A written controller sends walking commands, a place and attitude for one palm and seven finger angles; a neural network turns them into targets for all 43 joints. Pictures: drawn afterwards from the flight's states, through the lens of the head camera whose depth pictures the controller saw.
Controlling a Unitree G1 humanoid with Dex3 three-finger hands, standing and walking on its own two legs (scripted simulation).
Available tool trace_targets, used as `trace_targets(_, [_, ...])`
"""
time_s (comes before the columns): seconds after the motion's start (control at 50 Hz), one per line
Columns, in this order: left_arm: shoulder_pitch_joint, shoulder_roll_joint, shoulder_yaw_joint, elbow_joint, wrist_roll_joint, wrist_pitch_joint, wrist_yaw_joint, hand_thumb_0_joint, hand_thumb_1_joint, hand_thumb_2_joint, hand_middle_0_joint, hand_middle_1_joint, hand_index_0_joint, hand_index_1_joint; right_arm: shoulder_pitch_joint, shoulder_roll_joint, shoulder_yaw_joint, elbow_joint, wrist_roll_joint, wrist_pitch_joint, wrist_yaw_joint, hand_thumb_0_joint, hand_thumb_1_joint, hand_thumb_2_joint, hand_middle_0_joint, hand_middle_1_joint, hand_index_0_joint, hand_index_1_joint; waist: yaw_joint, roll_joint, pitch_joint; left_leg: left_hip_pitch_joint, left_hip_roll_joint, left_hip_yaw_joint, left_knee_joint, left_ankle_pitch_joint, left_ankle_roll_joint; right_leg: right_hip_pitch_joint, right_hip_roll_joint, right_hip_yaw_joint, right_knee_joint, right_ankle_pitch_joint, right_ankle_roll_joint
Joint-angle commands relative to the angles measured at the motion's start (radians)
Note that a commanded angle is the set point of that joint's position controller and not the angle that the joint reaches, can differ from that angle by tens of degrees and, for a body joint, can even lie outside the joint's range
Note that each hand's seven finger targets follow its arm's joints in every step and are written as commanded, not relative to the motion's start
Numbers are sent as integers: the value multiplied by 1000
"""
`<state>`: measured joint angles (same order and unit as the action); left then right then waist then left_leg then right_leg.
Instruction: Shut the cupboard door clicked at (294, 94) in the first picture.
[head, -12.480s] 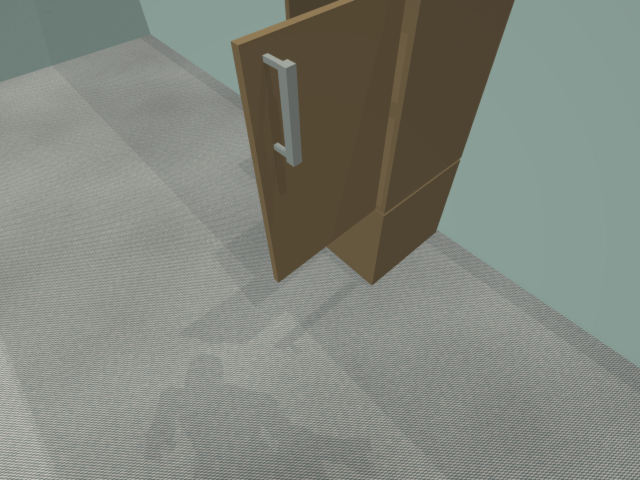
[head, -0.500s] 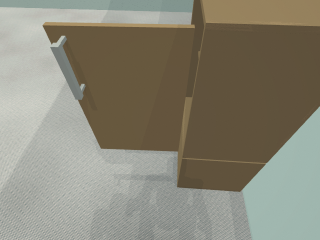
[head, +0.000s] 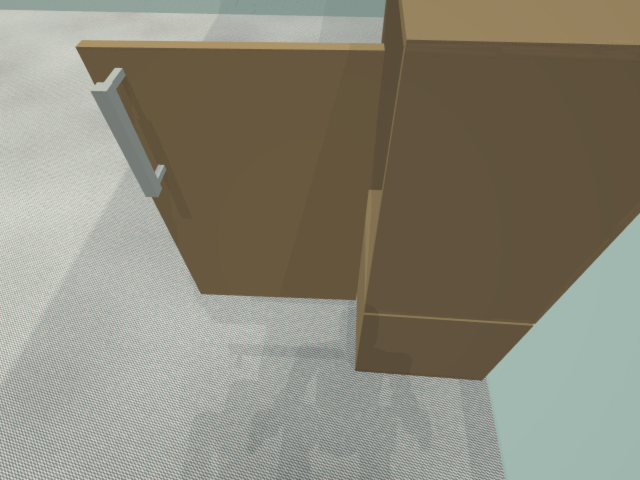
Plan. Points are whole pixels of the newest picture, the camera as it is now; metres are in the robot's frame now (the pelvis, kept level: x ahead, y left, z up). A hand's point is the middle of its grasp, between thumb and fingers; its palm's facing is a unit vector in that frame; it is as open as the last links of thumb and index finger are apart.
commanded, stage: come to a stop and stand still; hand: left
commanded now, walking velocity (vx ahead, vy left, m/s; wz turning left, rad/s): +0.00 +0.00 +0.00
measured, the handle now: (136, 137) +0.52 +0.28 +0.14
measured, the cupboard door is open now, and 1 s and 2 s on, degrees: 92 92 92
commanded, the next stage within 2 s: look again from close up in 0.30 s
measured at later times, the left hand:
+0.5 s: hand out of the picture +0.00 +0.20 -0.16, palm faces -0.02 -0.97 -0.22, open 7.4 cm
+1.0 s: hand out of the picture +0.00 +0.20 -0.17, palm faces -0.02 -0.98 -0.20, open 7.4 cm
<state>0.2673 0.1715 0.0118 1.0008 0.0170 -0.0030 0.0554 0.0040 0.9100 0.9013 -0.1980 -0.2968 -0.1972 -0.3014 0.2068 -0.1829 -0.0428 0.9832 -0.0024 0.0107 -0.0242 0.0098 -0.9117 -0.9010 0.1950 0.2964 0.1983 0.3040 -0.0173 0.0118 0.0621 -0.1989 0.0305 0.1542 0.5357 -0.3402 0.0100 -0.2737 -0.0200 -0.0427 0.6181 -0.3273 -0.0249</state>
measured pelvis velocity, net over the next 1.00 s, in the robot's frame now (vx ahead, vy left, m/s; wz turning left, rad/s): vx -0.01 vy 0.02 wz -0.02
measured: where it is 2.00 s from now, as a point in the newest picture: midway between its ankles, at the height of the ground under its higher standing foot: outside the picture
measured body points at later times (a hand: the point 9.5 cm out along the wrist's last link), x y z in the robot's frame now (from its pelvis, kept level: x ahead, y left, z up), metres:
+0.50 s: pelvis -0.03 +0.02 +0.01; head -0.02 +0.01 +0.46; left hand +0.00 +0.25 -0.14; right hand -0.03 -0.22 -0.15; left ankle -0.03 +0.11 -0.73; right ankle -0.02 -0.10 -0.73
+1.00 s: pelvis -0.01 +0.02 +0.01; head -0.01 +0.02 +0.46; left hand +0.00 +0.25 -0.15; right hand +0.00 -0.21 -0.15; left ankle -0.03 +0.11 -0.73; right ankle -0.02 -0.10 -0.73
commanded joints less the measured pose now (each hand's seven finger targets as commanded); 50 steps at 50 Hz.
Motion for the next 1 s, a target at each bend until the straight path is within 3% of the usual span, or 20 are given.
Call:
trace_targets(0.0, [4, 131, 11, -76, -2, -29, 1, 0, 900, 900, -200, -300, -200, -300, 68, -73, -4, -59, -10, -17, 4, 0, -900, -900, 200, 300, 200, 300, -13, 1, -82, 61, 90, -103, -65, 297, 24, 35, -113, 129, -115, 527, -34])
trace_targets(0.02, [8, 130, 5, -74, -2, -26, -2, 0, 900, 900, -200, -300, -200, -300, 56, -79, 1, -62, -12, -19, 5, 0, -900, -900, 200, 300, 200, 300, -7, 18, -52, 50, 95, -116, -75, 310, 28, 20, -98, 119, -129, 435, -27])
trace_targets(0.08, [3, 128, -1, -66, -4, -20, -9, 0, 900, 900, -200, -300, -200, -300, 35, -101, 7, -62, -14, -17, 10, 0, -900, -900, 200, 300, 200, 300, -3, -46, -24, 22, 92, -121, -123, 116, 27, -5, -84, 136, -206, 165, -21])
trace_targets(0.18, [3, 138, -5, -55, -4, -17, -18, 0, 900, 900, -200, -300, -200, -300, 45, -109, 17, -37, -19, -17, 16, 0, -900, -900, 200, 300, 200, 300, -2, -35, 36, -6, 77, -126, -176, -6, 25, -60, -77, 158, -282, -50, -21])
trace_targets(0.22, [10, 138, -6, -53, -4, -18, -19, 0, 900, 900, -200, -300, -200, -300, 57, -111, 20, -24, -19, -21, 17, 0, -900, -900, 200, 300, 200, 300, 2, -16, 20, -15, 81, -130, -193, -9, 26, -35, -74, 145, -280, -33, -19])
trace_targets(0.28, [17, 139, -6, -42, -5, -21, -20, 0, 900, 900, -200, -300, -200, -300, 70, -110, 22, -7, -19, -28, 16, 0, -900, -900, 200, 300, 200, 300, 7, -37, -3, -11, 83, -130, -199, 12, 27, -12, -79, 140, -278, -5, -19])
trace_targets(0.38, [26, 134, -8, -13, -8, -24, -21, 0, 900, 900, -200, -300, -200, -300, 88, -116, 32, 34, -16, -43, 11, 0, -900, -900, 200, 300, 200, 300, 17, -6, -27, -10, 99, -141, -222, 79, 29, 47, -80, 114, -237, 123, -20])
trace_targets(0.52, [30, 129, -12, 27, -9, -22, -20, 0, 900, 900, -200, -300, -200, -300, 111, -114, 39, 87, -12, -45, 7, 0, -900, -900, 200, 300, 200, 300, 22, -15, 1, -25, 103, -137, -238, 83, 28, 69, -85, 105, -236, 146, -18])
trace_targets(0.74, [39, 120, -12, 64, -8, -25, -16, 0, 900, 900, -200, -300, -200, -300, 118, -104, 38, 126, -9, -51, 0, 0, -900, -900, 200, 300, 200, 300, 18, -15, -20, 34, 108, -121, -216, 203, 27, 80, -90, 103, -223, 253, -15])
trace_targets(0.94, [42, 116, -11, 65, -4, -24, -15, 0, 900, 900, -200, -300, -200, -300, 94, -103, 32, 123, -9, -50, -2, 0, -900, -900, 200, 300, 200, 300, 17, -14, -5, 51, 108, -121, -221, 220, 28, 64, -88, 107, -230, 261, -11])
trace_targets(0.98, [57, 99, -11, 70, -2, -21, -16, 0, 900, 900, -200, -300, -200, -300, 110, -88, 37, 127, -12, -45, 2, 0, -900, -900, 200, 300, 200, 300, 18, -15, -13, 46, 100, -110, -212, 130, 29, 69, -89, 106, -219, 186, -17])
